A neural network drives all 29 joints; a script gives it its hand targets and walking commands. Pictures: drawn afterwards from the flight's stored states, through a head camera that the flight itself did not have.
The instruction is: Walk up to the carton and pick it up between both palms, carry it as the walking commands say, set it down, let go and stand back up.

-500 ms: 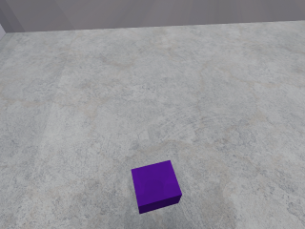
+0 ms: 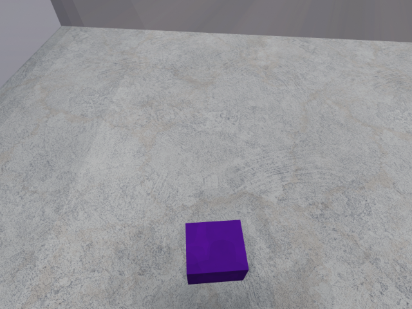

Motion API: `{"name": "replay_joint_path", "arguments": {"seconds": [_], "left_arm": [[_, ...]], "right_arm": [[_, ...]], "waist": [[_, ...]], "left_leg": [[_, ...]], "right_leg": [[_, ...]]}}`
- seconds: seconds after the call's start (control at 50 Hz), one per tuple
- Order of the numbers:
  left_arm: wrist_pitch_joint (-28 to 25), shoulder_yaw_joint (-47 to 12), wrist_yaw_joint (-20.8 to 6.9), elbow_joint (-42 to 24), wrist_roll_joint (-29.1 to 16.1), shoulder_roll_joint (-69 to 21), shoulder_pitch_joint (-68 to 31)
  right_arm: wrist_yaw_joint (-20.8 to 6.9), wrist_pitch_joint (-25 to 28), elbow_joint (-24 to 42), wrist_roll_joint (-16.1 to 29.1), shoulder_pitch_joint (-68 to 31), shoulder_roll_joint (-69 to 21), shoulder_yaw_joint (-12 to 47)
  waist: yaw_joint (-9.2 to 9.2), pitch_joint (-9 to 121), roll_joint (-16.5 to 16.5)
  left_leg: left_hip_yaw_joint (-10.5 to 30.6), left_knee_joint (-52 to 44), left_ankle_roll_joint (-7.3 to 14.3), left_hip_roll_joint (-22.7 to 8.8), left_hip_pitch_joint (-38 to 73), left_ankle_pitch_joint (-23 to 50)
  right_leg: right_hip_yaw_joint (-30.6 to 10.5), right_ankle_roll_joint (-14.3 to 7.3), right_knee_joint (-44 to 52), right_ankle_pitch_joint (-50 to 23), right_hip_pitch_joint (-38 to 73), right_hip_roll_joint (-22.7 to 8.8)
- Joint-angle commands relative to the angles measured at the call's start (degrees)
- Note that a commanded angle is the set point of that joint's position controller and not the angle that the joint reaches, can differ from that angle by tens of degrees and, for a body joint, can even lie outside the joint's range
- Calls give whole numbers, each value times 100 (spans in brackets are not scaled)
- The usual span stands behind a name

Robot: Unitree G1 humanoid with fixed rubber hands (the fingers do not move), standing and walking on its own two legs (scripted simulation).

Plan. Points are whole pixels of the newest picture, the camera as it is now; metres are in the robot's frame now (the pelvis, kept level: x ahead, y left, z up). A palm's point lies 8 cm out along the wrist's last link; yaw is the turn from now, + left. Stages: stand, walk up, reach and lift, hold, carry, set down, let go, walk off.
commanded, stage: walk up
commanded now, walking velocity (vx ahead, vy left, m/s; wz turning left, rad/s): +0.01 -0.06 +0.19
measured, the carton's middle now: (214, 251) +0.44 -0.03 -0.69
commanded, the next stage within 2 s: stand in 1.38 s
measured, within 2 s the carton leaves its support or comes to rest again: neither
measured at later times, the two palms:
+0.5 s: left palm out of the picture +0.02 +0.20 -0.13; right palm out of the picture +0.02 -0.26 -0.14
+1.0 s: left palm out of the picture -0.02 +0.20 -0.14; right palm out of the picture +0.01 -0.25 -0.14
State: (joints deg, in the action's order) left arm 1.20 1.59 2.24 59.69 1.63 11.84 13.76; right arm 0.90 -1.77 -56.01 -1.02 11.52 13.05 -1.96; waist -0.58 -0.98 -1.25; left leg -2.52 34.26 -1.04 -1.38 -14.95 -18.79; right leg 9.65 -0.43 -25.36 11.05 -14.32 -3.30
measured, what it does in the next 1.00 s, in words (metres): steps on the spot: left foot, then right foot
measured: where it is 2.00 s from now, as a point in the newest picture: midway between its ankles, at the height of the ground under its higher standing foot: outside the picture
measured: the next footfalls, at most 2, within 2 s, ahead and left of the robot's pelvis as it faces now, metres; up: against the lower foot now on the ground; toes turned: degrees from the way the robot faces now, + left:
left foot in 0.02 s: +0.03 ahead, +0.11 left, +0.00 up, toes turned +0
right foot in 0.30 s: +0.05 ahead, -0.15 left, +0.00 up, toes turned -2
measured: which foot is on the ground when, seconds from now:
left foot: up 0.00-0.00, down 0.02-1.00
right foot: down 0.00-0.02, up 0.04-0.28, down 0.30-1.00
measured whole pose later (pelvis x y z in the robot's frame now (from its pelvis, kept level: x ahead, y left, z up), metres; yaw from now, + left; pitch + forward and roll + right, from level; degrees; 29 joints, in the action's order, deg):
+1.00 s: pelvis +0.01 -0.03 +0.00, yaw +2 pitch -1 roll +0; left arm -0.3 1.1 2.3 65.2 0.6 10.0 16.6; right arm 2.3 0.3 -65.2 -1.2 15.3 9.1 -0.5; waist -0.6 -1.8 0.1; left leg -1.1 24.1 -1.3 -2.2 -9.4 -14.1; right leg 6.2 0.6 -23.5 12.3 -10.5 -2.7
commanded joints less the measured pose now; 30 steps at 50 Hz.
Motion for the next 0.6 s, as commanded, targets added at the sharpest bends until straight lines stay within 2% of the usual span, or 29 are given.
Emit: {"name": "replay_joint_path", "arguments": {"seconds": [0.0, 0.02, 0.04, 0.06, 0.08, 0.1, 0.12, 0.14, 0.2, 0.24, 0.26, 0.28, 0.3, 0.32, 0.38, 0.58], "left_arm": [[7, 50, -22, 17, -23, 513, 316], [3, -28, -54, -98, -45, 245, 373], [94, 79, -27, -204, -61, 427, 94], [146, 134, -40, -190, -72, 539, 74], [141, 150, -81, -68, -80, 521, 279], [85, 100, -122, 27, -83, 374, 461], [35, 77, -154, 21, -54, 334, 448], [24, 57, -154, 2, -47, 318, 343], [15, 5, -92, -4, -76, 246, 210], [-66, -29, -59, 101, -97, 159, 444], [-134, -18, -47, 152, -91, 205, 556], [-207, 28, -31, 164, -72, 368, 608], [-227, 53, -52, 178, -85, 541, 404], [-220, 44, -62, 285, -82, 565, 441], [-231, 0, -46, 323, -94, 394, 381], [-248, 51, -38, 475, -98, 241, 458]], "right_arm": [[57, 199, -99, 0, 838, 528, -87], [93, 241, -103, -57, 956, 1016, -181], [121, 246, -62, -69, 956, 1187, -249], [138, 248, -51, -86, 741, 1047, -189], [145, 258, -11, -68, 407, 829, -90], [132, 268, 50, -3, -4, 516, 37], [140, 249, 37, 27, -158, 364, 77], [133, 257, -54, 0, -5, 346, 66], [130, 275, -293, -20, 365, 430, 3], [110, 253, -350, 32, 348, 431, -30], [92, 243, -352, 59, 374, 349, -32], [75, 249, -326, 65, 439, 217, -21], [66, 244, -290, 89, 499, 99, 39], [83, 220, -315, 85, 460, 132, 15], [92, 217, -441, 49, 489, 147, 5], [142, 255, -884, 60, 670, -11, 87]], "waist": [[291, -34, 285], [285, -167, -913], [336, -459, -1236], [248, -541, -913], [103, -460, -673], [-39, -327, -852], [-56, -189, -1195], [-10, -117, -1105], [105, -88, -772], [-12, -29, -633], [-70, 7, -493], [-82, 117, -230], [0, 105, 366], [32, 38, 622], [50, -118, 643], [25, -241, 302]], "left_leg": [[304, -1533, 114, -552, 955, 770], [1922, -2005, 393, -1723, 997, 884], [2700, -2366, 903, -2380, 514, 1106], [2426, -2260, 1043, -2282, 361, 1420], [1859, -2134, 957, -1972, 244, 1629], [1089, -2001, 800, -1473, 64, 1881], [604, -1933, 750, -1083, 87, 2082], [514, -1905, 705, -966, 316, 2238], [619, -1809, 793, -1104, 797, 2677], [566, -1649, 680, -953, 796, 2433], [511, -1545, 560, -811, 653, 2109], [438, -1400, 435, -650, 416, 1632], [268, -1487, 236, -305, 337, 983], [229, -1495, 124, -238, 555, 770], [273, -1525, 85, -349, 700, 969], [236, -1637, 54, -474, 596, 1004]], "right_leg": [[-606, -242, 268, 393, -432, -683], [-263, 105, -619, 869, -1149, -46], [-643, 235, -1413, 1622, -1416, -8], [-1071, 247, -2085, 1526, -1399, -59], [-1261, 212, -2301, 1234, -1189, -74], [-1197, 131, -2015, 935, -721, -34], [-924, 115, -1927, 766, -477, 55], [-858, 153, -1590, 746, -426, 73], [-717, 240, -756, 784, -352, 50], [-503, 240, 254, 81, 130, 45], [-513, 219, 635, -337, 499, -89], [-780, 159, 645, -890, 902, -445], [-1159, 42, 644, -1251, 832, -628], [-1354, -70, 821, -1226, 586, -683], [-1249, -91, 946, -945, 454, -591], [-1145, -50, 944, -673, 495, -500]]}}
